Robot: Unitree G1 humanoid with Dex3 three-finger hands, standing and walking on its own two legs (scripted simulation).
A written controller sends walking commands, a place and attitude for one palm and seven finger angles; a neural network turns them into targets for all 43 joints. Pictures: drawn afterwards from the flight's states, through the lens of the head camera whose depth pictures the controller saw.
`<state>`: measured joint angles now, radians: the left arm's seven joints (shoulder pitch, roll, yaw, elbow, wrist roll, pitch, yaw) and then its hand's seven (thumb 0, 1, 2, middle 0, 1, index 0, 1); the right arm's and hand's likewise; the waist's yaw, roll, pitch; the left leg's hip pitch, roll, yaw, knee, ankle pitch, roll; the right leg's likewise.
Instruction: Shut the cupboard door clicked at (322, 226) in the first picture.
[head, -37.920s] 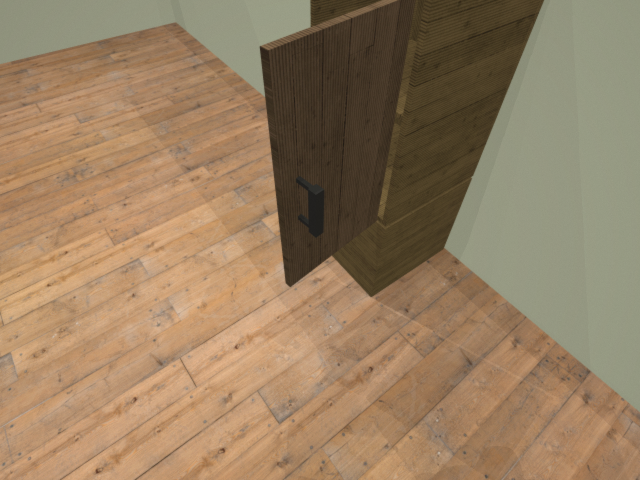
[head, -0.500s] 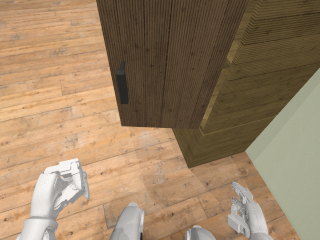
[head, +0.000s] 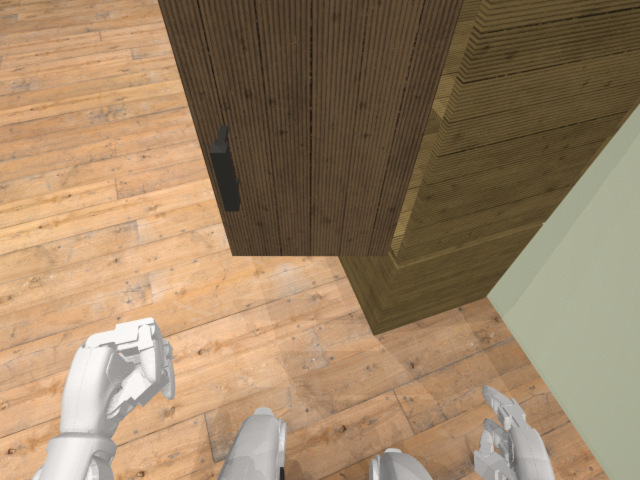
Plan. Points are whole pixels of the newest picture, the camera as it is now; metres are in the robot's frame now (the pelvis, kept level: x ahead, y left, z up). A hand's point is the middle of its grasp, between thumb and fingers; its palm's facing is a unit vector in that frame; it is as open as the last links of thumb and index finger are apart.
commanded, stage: raise the hand and make a fist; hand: left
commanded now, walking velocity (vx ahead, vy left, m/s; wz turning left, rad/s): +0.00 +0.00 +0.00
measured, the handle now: (228, 169) +0.53 +0.18 +0.05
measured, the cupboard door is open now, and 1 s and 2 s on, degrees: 71 71 68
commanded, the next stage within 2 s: bring the fist close to the handle in 0.04 s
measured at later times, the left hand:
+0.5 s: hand (194, 313) +0.29 +0.17 +0.06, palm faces +0.03 -1.00 -0.03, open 3.1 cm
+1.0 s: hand (231, 239) +0.40 +0.15 +0.06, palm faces +0.06 -1.00 -0.02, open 3.1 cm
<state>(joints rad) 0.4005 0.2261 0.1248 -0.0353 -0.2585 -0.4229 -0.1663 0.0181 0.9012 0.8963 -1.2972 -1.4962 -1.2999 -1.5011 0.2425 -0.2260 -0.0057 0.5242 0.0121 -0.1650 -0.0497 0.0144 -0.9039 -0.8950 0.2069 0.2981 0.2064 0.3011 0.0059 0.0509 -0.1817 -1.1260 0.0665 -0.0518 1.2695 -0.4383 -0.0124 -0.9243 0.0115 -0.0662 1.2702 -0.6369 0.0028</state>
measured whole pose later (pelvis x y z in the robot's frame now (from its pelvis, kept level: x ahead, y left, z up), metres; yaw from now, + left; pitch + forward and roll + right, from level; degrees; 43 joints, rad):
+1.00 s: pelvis +0.01 +0.00 +0.01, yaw -1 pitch +19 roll -3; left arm -0.32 0.20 0.14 0.58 -0.14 -0.43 -0.01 0.02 0.90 0.90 -1.30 -1.50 -1.30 -1.50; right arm 0.26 -0.23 -0.01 0.62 -0.01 -0.06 -0.01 0.01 -0.91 -0.89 0.21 0.30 0.21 0.30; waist -0.05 0.03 -0.17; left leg -1.11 0.07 -0.01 1.20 -0.42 -0.01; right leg -0.94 0.01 -0.03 1.21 -0.61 0.01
